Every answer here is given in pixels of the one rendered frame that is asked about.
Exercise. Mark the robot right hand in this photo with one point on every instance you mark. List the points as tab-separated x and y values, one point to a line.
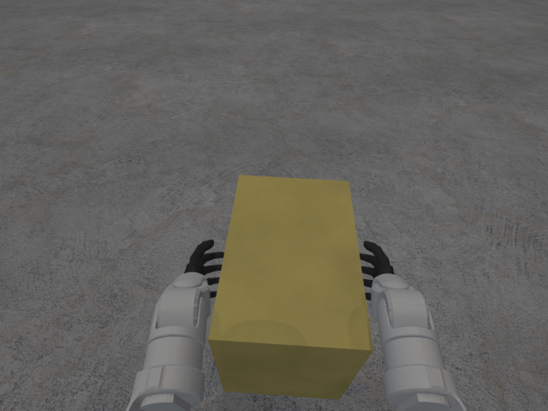
380	262

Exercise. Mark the carton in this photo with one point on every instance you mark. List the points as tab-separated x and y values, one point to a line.
290	316

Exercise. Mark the right robot forearm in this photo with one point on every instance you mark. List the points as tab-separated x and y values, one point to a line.
416	378

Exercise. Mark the left robot forearm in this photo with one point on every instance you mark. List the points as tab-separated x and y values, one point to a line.
171	379

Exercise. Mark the robot left hand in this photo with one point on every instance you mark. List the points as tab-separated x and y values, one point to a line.
198	259

